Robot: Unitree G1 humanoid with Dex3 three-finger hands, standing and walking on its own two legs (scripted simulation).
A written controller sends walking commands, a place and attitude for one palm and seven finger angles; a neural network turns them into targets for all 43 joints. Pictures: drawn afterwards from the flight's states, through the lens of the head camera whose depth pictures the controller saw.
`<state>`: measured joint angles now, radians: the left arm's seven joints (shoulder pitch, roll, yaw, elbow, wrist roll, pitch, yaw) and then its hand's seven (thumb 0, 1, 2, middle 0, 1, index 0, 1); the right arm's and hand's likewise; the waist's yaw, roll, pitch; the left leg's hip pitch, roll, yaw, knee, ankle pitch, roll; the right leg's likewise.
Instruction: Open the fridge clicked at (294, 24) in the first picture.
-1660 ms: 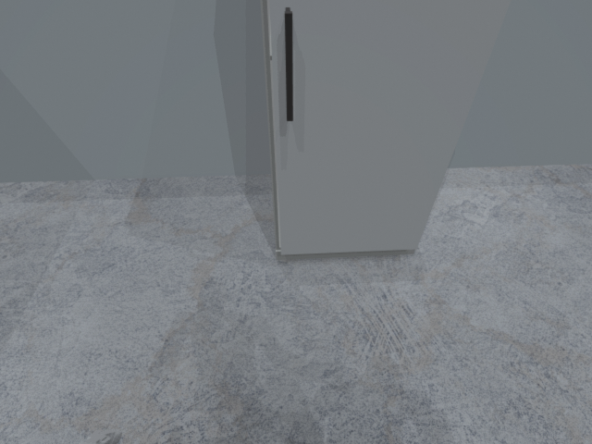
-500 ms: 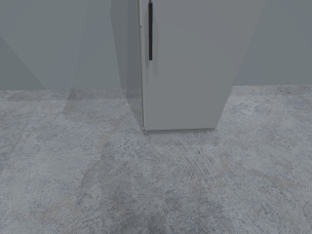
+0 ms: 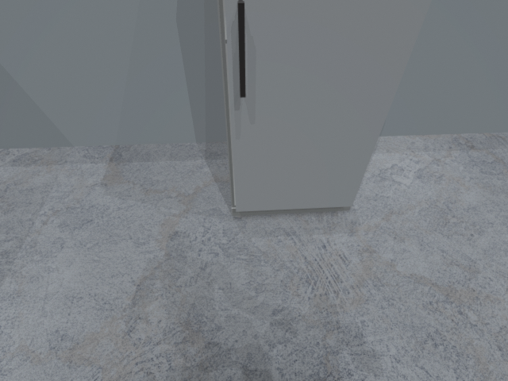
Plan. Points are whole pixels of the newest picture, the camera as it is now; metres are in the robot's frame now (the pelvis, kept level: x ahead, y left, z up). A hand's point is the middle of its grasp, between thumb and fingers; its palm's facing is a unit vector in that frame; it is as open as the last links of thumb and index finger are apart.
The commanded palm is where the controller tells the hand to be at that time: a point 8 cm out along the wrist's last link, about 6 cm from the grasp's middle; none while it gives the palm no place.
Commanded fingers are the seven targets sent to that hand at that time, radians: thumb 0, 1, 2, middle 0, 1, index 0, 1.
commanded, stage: walk to a spot facing it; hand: left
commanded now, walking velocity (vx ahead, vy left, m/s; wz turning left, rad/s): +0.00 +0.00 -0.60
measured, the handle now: (241, 51) +0.94 +0.11 +0.09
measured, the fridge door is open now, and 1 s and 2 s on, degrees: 0 0 0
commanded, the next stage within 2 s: none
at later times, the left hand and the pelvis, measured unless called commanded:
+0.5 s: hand out of the picture +0.04 +0.14 -0.16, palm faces -0.18 -0.95 -0.24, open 7.4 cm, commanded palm none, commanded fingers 0.00 0.90 0.90 -0.20 -0.30 -0.20 -0.30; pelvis -0.01 -0.04 +0.00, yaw -16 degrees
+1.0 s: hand (171, 327) +0.26 +0.20 -0.19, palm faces -0.44 -0.88 -0.19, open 7.4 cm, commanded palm none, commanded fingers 0.00 0.90 0.90 -0.20 -0.30 -0.20 -0.30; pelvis +0.16 +0.01 -0.01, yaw -33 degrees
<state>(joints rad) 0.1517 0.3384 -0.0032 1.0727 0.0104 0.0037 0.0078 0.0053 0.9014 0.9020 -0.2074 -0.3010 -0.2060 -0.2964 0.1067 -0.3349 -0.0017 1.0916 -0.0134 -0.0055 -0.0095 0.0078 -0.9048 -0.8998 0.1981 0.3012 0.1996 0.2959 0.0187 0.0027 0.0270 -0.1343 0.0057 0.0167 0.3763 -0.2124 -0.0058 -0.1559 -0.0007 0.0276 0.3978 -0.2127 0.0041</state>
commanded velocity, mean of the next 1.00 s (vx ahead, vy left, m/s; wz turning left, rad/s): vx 0.17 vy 0.00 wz -0.59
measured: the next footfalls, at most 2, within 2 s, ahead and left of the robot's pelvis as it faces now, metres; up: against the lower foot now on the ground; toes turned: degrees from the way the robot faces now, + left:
left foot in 0.88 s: +0.25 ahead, +0.06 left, +0.00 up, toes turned -26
right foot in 1.54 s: +0.19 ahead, -0.14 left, +0.00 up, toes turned -59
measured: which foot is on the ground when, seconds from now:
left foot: down 0.00-0.28, up 0.30-0.86, down 0.88-1.00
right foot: down 0.00-0.88, up 0.90-1.00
